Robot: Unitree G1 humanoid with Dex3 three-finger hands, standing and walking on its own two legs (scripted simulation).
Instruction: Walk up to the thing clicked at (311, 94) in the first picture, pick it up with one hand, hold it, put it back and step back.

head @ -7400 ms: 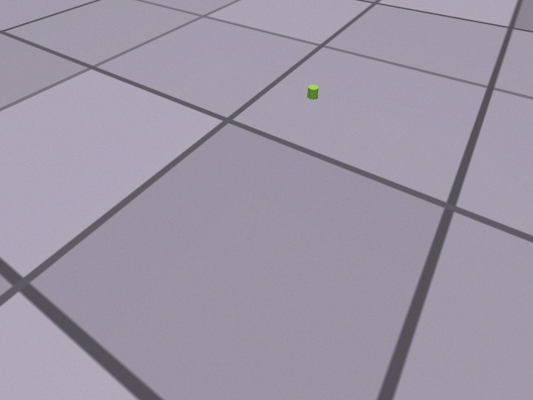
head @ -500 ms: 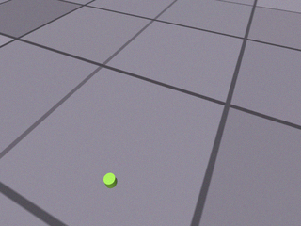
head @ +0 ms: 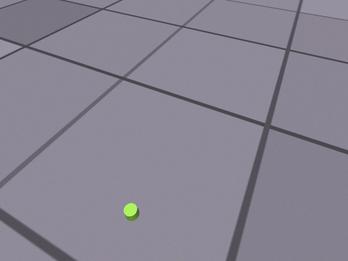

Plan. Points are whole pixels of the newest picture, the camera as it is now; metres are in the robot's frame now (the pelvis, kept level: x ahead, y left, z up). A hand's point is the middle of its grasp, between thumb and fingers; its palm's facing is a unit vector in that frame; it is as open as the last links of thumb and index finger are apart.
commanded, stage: walk up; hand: left
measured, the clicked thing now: (131, 212) +0.51 +0.25 -0.74
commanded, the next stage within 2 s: stand in 0.44 s
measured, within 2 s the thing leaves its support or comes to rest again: neither
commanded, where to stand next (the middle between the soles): +0.09 -0.03 m, yaw +1 degrees
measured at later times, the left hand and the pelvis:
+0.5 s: hand out of the picture +0.07 +0.25 -0.16, palm faces -0.01 -0.95 -0.31, open 7.3 cm; pelvis +0.00 +0.00 +0.00, yaw +1 degrees
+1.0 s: hand out of the picture +0.09 +0.25 -0.16, palm faces -0.02 -0.94 -0.33, open 7.3 cm; pelvis +0.01 +0.00 +0.00, yaw +1 degrees
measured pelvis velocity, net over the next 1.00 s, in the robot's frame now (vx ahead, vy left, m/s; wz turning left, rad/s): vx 0.01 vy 0.00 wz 0.01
